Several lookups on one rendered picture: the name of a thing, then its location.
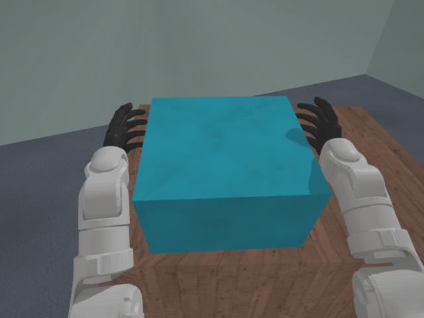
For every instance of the robot right upper arm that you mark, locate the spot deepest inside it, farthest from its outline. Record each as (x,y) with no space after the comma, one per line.
(389,292)

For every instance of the robot left upper arm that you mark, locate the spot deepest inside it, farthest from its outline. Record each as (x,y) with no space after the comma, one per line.
(118,301)

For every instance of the robot left hand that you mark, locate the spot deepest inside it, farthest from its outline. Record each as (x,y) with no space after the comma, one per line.
(117,134)

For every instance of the right robot forearm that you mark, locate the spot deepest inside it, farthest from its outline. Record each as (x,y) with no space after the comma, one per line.
(373,227)

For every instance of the robot right hand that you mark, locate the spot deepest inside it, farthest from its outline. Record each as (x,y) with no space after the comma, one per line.
(327,125)

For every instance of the pedestal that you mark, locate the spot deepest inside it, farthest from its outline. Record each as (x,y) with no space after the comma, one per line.
(312,281)

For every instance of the left robot forearm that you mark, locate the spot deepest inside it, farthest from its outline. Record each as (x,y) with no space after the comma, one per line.
(103,211)

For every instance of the carton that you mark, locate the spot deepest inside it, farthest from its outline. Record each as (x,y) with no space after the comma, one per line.
(226,173)

